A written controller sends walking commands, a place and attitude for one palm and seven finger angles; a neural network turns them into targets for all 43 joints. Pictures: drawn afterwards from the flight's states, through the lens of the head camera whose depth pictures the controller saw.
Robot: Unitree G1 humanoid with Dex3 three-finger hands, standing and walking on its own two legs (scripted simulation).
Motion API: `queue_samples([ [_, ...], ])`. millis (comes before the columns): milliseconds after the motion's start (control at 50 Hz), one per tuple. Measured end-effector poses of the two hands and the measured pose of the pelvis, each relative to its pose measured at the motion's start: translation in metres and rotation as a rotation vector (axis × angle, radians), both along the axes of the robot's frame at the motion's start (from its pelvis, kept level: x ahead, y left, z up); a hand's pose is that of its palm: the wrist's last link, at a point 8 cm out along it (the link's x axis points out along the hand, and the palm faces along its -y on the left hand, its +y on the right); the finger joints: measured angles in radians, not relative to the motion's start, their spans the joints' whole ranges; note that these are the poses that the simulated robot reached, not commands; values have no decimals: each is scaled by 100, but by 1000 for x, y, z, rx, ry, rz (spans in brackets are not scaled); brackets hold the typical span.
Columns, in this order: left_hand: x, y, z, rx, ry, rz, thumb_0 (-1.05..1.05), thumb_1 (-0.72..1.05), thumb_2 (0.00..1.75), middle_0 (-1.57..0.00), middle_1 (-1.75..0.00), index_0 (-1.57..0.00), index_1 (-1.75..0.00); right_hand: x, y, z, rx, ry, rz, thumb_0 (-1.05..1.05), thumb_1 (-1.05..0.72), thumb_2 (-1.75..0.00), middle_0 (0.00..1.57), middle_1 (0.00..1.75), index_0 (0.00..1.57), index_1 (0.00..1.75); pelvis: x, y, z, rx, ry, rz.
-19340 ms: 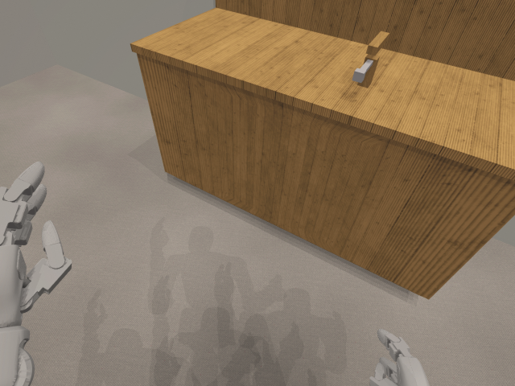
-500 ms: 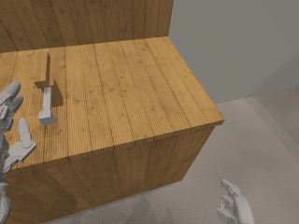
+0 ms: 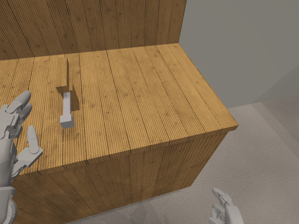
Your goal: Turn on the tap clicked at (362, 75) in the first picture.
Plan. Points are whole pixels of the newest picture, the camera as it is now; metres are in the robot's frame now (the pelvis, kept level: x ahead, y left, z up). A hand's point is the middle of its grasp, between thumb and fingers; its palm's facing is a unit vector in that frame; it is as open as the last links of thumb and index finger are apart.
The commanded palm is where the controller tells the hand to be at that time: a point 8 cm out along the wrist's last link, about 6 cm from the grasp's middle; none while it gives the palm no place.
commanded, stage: come to a stop and stand still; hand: left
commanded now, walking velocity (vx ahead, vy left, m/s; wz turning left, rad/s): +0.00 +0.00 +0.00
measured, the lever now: (67, 121) +0.34 +0.26 +0.07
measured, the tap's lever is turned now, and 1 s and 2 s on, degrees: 0 0 0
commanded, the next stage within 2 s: look again from close up in 0.30 s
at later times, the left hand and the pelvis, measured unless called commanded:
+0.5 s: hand (27, 143) +0.22 +0.26 +0.16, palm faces +0.41 -0.85 -0.33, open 7.4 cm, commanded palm +0.16 +0.29 +0.18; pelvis +0.00 +0.01 +0.00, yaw +1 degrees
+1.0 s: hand (42, 142) +0.23 +0.24 +0.16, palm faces +0.40 -0.85 -0.34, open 7.4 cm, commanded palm +0.16 +0.27 +0.18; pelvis +0.01 -0.02 +0.00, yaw +1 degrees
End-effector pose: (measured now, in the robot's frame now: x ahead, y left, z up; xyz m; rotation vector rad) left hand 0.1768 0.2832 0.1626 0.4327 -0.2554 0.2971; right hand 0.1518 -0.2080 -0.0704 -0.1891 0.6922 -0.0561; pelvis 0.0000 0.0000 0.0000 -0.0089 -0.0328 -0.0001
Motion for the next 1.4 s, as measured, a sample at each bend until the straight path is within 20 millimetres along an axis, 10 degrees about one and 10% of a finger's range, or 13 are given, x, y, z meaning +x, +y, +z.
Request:
queue_samples([
  [500,2,18,12,-14,-79,53,1,89,90,-21,-30,-20,-30,29,3,17,-60,-30,34,1,-90,-90,20,30,20,30,4,9,2,-16,-3,12],
  [1400,-3,-56,13,-5,5,36,1,89,90,-21,-30,-21,-30,18,-77,4,-46,6,-20,1,-90,-90,20,30,20,30,-3,-60,-1,-11,24,8],
])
